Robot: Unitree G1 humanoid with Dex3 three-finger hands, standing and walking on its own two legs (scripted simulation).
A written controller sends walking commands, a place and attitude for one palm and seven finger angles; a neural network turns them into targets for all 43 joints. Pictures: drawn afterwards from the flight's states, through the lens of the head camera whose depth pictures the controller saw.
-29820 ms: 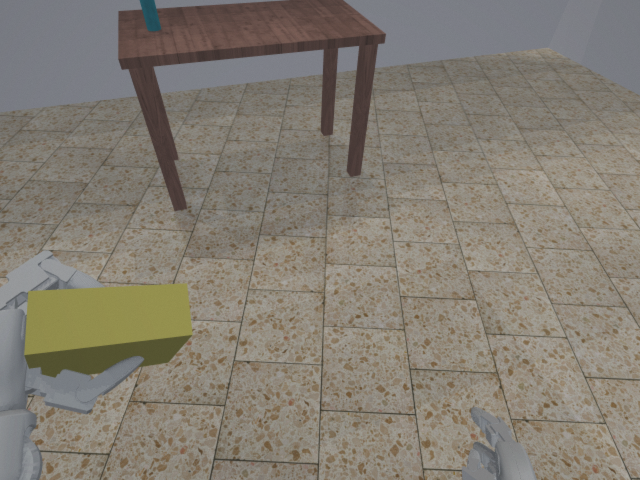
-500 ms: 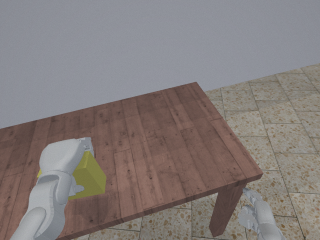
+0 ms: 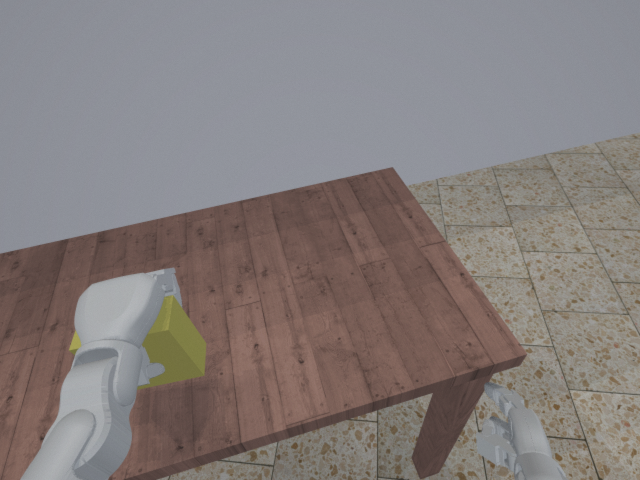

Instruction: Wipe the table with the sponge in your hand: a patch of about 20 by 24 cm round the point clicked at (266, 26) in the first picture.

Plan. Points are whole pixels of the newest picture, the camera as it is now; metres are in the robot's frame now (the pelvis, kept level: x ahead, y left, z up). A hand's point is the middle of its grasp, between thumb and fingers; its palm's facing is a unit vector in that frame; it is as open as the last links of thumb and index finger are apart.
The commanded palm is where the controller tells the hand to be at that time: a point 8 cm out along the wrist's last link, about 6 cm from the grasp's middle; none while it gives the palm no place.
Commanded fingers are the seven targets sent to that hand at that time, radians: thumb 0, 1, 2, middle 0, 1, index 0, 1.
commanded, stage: move the sponge above the wiping area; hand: left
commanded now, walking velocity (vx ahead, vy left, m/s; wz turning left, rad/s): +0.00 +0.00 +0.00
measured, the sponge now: (152, 353) +0.23 +0.28 +0.02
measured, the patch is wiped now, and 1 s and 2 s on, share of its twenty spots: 0.00 0.00 0.00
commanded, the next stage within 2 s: none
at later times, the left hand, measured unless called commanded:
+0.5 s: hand (150, 332) +0.24 +0.27 +0.07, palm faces +0.04 -0.09 -1.00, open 9.5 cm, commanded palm +0.21 +0.26 +0.13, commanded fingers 0.00 0.10 1.30 -1.20 -1.60 -1.20 -1.60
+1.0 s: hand (153, 328) +0.25 +0.27 +0.06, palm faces +0.01 -0.10 -0.99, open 9.5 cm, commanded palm +0.22 +0.26 +0.12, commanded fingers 0.00 0.10 1.30 -1.20 -1.60 -1.20 -1.60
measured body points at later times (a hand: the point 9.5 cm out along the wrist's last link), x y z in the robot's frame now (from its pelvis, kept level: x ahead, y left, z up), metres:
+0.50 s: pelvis +0.00 +0.00 +0.00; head -0.01 -0.04 +0.45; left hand +0.23 +0.27 +0.12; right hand +0.24 -0.21 -0.09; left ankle +0.01 +0.10 -0.74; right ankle +0.01 -0.10 -0.74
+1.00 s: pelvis +0.01 +0.00 +0.00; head +0.00 -0.04 +0.45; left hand +0.25 +0.27 +0.11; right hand +0.24 -0.22 -0.10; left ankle +0.01 +0.10 -0.74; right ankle +0.01 -0.10 -0.74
